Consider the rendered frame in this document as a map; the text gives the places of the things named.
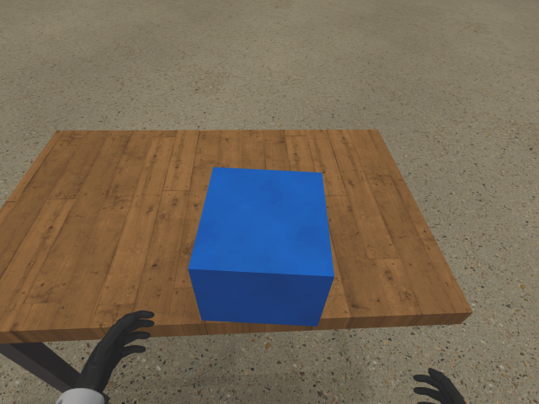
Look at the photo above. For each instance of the right robot hand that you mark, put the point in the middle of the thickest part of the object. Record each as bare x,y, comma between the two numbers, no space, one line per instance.
447,394

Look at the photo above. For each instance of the table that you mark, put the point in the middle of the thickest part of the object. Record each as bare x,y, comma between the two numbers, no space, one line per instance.
104,223

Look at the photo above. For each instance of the carton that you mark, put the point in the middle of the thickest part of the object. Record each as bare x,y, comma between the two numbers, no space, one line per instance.
262,252

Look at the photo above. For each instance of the left robot hand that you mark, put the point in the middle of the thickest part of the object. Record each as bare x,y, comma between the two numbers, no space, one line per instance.
110,350

